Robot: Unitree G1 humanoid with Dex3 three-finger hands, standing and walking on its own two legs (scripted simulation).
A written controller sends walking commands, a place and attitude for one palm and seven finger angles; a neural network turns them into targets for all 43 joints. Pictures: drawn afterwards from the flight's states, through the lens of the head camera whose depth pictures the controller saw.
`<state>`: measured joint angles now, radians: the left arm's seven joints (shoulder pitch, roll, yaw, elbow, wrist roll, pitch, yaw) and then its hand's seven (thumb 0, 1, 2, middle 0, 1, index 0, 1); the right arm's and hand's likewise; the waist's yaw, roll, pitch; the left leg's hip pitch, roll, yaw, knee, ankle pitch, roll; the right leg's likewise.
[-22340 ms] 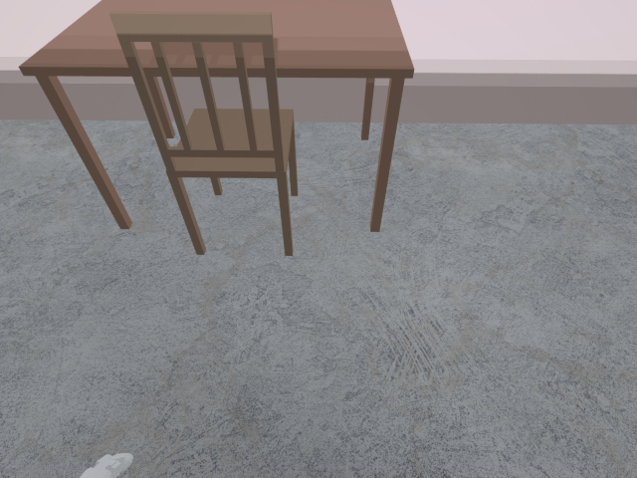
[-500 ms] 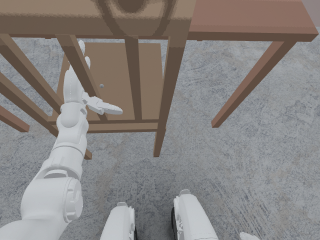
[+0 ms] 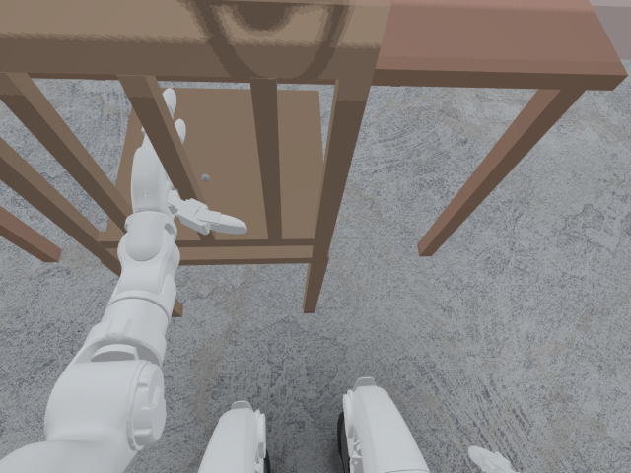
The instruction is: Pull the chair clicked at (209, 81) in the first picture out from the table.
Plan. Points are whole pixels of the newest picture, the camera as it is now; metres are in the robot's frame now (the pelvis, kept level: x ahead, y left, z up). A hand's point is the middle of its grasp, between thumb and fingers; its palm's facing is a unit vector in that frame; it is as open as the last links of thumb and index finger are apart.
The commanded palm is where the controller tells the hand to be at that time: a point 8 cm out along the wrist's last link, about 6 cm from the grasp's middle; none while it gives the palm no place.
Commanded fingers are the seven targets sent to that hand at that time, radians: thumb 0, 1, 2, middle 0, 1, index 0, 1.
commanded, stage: hook a spindle and tug to test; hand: left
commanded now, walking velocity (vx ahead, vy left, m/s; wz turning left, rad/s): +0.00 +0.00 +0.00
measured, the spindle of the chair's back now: (183, 178) +0.47 +0.14 +0.04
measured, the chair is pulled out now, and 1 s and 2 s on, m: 0.03 0.03 0.04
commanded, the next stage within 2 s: open the thumb and straighten the fingers in 1.36 s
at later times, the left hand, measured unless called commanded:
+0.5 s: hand (206, 178) +0.47 +0.11 +0.02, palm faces -0.01 -1.00 -0.03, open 10.1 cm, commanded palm +0.45 +0.15 +0.02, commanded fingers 0.00 0.51 0.73 -0.50 -1.45 -0.50 -1.45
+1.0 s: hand (208, 181) +0.47 +0.11 +0.02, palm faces -0.01 -1.00 -0.01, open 7.2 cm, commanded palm +0.43 +0.15 +0.02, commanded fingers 0.00 0.90 0.90 -0.50 -1.45 -0.50 -1.45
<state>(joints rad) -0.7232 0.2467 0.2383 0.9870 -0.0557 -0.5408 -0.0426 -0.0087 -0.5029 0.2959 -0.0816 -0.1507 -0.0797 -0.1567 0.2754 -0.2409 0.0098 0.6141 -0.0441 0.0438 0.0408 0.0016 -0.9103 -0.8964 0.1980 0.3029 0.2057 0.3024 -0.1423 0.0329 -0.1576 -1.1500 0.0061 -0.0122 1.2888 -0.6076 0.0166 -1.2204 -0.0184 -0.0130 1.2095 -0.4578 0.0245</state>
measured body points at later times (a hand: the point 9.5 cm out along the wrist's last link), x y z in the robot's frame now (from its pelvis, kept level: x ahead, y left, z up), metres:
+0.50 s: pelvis +0.01 +0.00 +0.00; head +0.15 +0.01 +0.43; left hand +0.47 +0.17 +0.03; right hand +0.07 -0.26 -0.12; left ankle -0.01 +0.11 -0.62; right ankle +0.05 -0.14 -0.62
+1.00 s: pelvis +0.01 +0.00 +0.01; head +0.16 +0.01 +0.43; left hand +0.46 +0.16 +0.03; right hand +0.08 -0.25 -0.12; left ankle -0.01 +0.11 -0.62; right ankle +0.05 -0.14 -0.62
